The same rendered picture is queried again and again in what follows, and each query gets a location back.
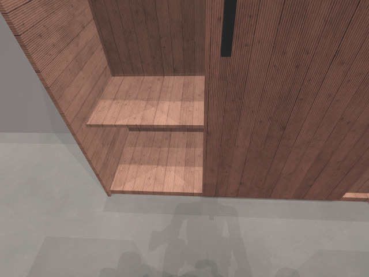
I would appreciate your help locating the handle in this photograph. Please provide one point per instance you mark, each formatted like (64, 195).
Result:
(228, 27)

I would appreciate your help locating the wardrobe door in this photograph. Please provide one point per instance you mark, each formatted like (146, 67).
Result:
(362, 185)
(287, 115)

